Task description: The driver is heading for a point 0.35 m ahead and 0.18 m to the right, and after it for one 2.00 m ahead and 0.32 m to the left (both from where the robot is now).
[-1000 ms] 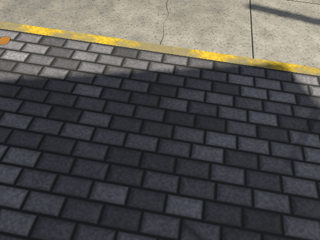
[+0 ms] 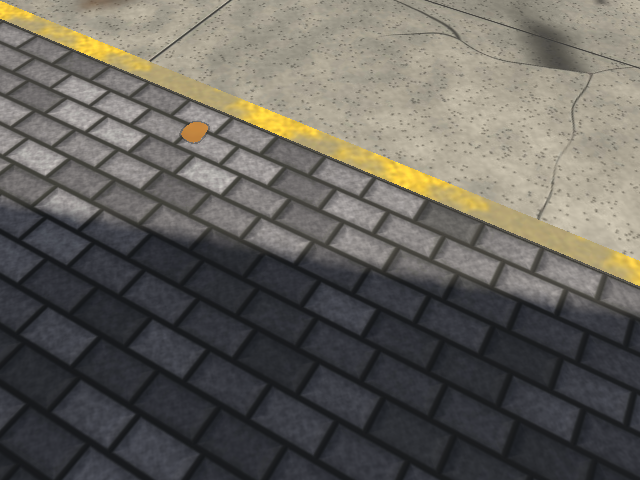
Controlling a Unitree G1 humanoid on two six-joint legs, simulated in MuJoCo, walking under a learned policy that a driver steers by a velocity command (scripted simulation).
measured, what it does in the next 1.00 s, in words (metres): walks ahead: right foot, then left foot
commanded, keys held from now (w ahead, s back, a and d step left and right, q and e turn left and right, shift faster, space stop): w+e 0.34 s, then w+q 0.66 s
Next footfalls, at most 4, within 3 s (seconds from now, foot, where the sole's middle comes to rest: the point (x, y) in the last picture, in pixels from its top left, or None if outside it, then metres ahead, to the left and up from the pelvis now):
0.42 right None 0.38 -0.16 -0.77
0.98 left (320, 370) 0.71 0.02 -0.77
1.44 right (383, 262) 1.03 -0.13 -0.77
1.96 left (246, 219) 1.15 0.23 -0.77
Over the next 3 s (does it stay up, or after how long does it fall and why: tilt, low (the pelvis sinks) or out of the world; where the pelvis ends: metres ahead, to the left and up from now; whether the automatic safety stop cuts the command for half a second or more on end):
stays up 1.61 0.31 -0.01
